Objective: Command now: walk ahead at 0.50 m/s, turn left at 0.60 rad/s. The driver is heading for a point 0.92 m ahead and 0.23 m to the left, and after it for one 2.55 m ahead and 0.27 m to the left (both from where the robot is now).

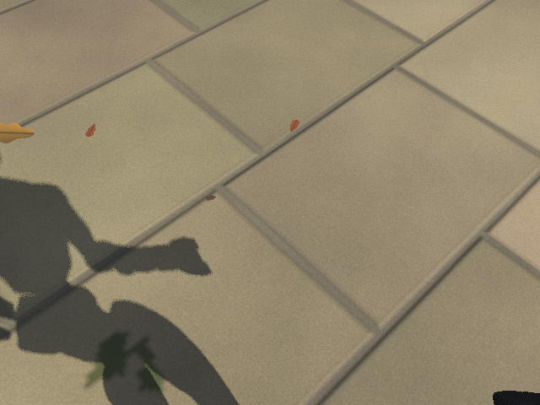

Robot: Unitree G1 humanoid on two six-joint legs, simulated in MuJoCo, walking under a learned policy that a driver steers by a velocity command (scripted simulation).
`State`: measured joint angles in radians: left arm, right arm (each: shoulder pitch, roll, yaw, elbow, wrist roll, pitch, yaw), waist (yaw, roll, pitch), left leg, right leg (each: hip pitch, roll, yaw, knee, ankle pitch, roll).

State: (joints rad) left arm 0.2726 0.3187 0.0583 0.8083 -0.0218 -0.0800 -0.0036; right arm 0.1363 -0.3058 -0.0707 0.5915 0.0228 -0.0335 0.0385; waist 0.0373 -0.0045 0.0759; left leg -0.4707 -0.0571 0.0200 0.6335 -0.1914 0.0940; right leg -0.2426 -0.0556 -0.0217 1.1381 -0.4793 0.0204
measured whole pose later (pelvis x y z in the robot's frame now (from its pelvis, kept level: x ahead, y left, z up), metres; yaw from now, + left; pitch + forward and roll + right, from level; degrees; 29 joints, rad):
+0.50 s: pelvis +0.29 -0.03 +0.01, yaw +17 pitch +1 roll -1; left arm 0.11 0.28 0.05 0.69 0.01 -0.10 -0.02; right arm 0.36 -0.31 -0.06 0.71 0.03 -0.02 -0.01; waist -0.04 0.03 0.02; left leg -0.35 -0.06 -0.13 1.13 -0.46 0.02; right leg -0.38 0.03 -0.02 0.54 -0.18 -0.02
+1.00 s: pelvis +0.51 +0.12 +0.01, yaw +32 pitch +1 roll -1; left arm 0.31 0.31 0.05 0.85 -0.03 -0.07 -0.01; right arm 0.12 -0.28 -0.05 0.62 0.01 -0.04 0.03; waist 0.04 -0.01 0.07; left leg -0.44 -0.03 0.03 0.60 -0.19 0.07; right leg -0.24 -0.07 -0.03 1.11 -0.48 0.00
